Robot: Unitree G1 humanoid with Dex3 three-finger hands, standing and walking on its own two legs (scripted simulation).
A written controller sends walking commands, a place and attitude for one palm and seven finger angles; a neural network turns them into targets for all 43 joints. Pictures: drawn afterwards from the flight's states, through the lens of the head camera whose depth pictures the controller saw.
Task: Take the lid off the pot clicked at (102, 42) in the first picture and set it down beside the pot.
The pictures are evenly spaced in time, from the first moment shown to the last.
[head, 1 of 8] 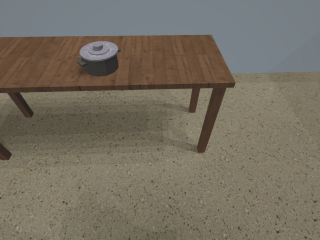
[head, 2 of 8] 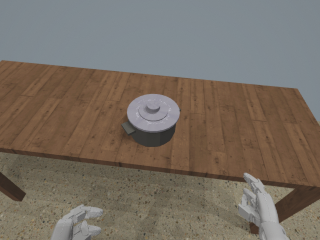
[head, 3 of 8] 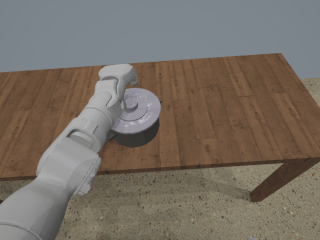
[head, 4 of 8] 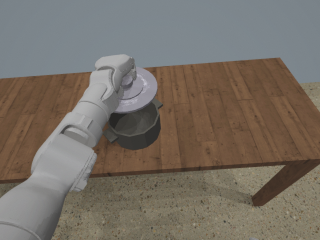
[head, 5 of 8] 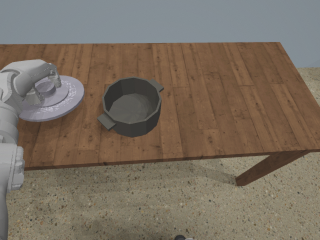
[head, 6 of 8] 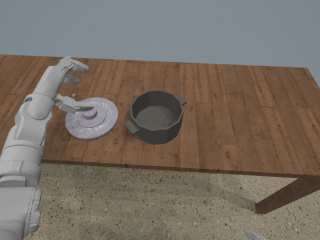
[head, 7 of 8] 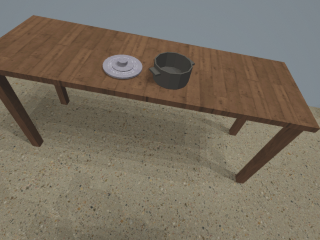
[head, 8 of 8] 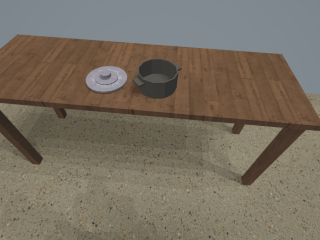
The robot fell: no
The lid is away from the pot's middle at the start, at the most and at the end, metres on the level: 0.01 0.25 0.23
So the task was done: yes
